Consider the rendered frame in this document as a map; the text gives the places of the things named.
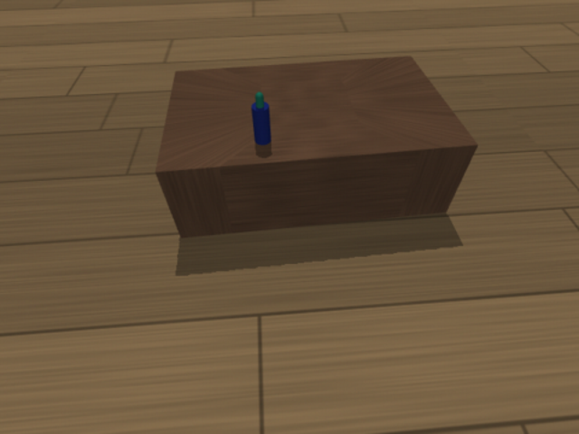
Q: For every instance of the bottle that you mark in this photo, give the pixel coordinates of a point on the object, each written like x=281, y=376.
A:
x=261, y=120

